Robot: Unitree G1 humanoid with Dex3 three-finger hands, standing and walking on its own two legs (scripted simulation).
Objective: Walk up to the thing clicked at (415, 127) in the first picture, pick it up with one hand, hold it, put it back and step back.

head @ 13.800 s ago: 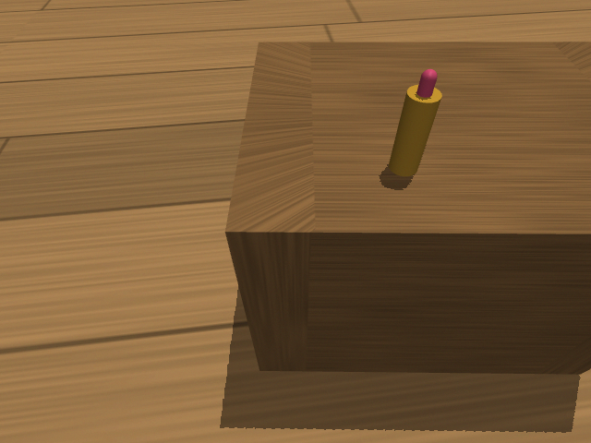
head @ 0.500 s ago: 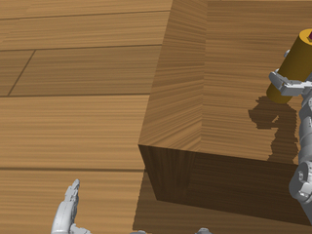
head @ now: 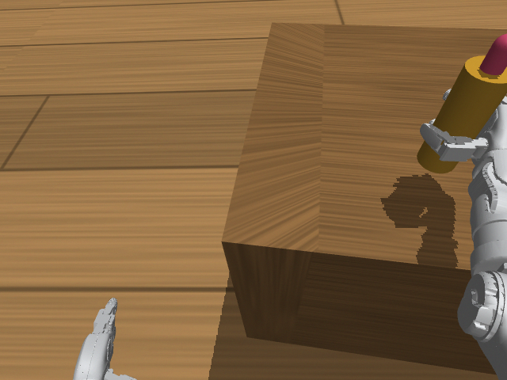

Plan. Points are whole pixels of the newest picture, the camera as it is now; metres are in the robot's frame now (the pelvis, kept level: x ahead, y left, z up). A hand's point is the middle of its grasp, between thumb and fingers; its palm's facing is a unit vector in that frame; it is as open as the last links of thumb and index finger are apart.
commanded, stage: lift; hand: right
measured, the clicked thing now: (466, 109) +0.47 -0.25 +0.18
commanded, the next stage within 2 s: hold in 1.16 s
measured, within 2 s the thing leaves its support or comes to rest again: neither
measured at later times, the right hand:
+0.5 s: hand (471, 118) +0.39 -0.21 +0.22, palm faces +0.24 +0.97 -0.01, open 8.6 cm
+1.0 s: hand (487, 129) +0.33 -0.18 +0.26, palm faces +0.23 +0.97 -0.01, open 8.6 cm
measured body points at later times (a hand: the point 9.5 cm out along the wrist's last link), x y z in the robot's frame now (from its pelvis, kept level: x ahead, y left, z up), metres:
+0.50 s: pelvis +0.00 +0.01 +0.01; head -0.02 +0.03 +0.46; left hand +0.16 +0.26 -0.05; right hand +0.37 -0.26 +0.22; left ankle -0.03 +0.14 -0.72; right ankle +0.02 -0.11 -0.72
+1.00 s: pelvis -0.03 +0.02 +0.02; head -0.07 +0.05 +0.46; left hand +0.15 +0.27 -0.06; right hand +0.31 -0.23 +0.27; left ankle -0.03 +0.14 -0.72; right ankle +0.02 -0.11 -0.72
